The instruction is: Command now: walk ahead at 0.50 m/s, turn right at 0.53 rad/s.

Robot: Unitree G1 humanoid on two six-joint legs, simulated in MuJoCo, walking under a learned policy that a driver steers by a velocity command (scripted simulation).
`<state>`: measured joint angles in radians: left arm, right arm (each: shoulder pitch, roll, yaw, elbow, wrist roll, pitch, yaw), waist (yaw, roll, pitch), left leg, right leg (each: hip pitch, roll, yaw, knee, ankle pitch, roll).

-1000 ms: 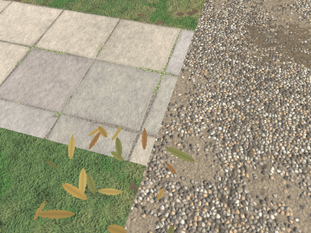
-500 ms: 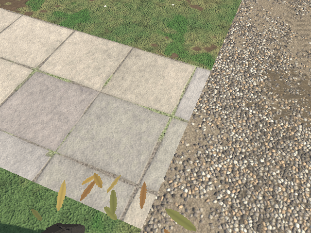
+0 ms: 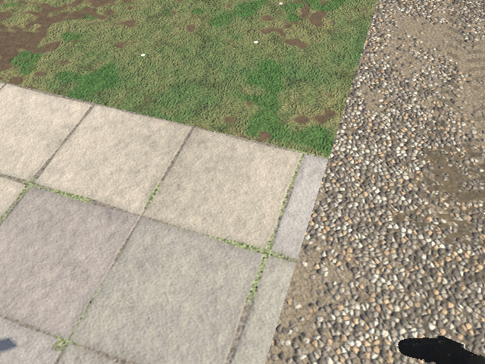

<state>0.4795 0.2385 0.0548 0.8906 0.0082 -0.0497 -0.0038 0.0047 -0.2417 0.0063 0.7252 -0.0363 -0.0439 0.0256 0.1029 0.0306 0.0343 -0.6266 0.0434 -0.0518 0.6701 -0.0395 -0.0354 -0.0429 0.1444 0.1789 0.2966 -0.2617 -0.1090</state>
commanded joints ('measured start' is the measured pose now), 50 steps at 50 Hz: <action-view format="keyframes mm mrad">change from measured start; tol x32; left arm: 1 47 171 42 -47 10 -4 15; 26 -511 56 -33 -240 24 8 -46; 32 -22 245 27 -126 74 -37 12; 50 -152 128 13 -38 0 -33 36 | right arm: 1 -113 -86 -16 -109 9 -26 -3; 6 385 -254 -72 -27 -18 -59 -56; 33 553 -59 -47 137 53 -33 -28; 50 166 -20 -58 30 -2 36 31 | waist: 1 -18 -116 -1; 7 -141 295 -352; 50 -105 -139 -5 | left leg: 1 36 -48 17 -81 -27 15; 5 599 -6 -48 -250 -116 98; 7 930 419 -716 -384 -399 259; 12 512 193 -238 -466 -98 194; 30 592 146 -17 -218 487 180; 33 21 -90 57 483 -505 121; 50 165 -25 155 2 -3 103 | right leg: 1 25 -264 228 28 494 -88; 5 -149 -160 175 379 513 -9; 7 -543 10 -46 832 -334 26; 8 -629 -97 -59 917 -241 24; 30 -199 -112 -245 158 111 17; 33 347 -623 439 7 -10 -145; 38 -93 -409 -35 -140 118 -31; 50 -39 -390 -385 39 766 -21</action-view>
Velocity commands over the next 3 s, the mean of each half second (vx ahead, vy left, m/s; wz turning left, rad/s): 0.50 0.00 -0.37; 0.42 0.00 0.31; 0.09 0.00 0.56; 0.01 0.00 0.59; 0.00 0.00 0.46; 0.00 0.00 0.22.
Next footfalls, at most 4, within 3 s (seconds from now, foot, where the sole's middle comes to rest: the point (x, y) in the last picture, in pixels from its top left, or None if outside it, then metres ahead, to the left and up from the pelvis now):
0.10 left None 0.23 0.12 -0.78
0.62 right None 0.44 -0.13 -0.78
1.10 left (271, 297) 0.65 0.04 -0.78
1.66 right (334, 309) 0.63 -0.14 -0.78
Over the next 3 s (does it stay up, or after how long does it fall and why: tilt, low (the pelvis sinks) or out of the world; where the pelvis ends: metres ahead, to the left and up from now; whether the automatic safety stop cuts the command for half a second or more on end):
stays up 0.54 -0.05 -0.01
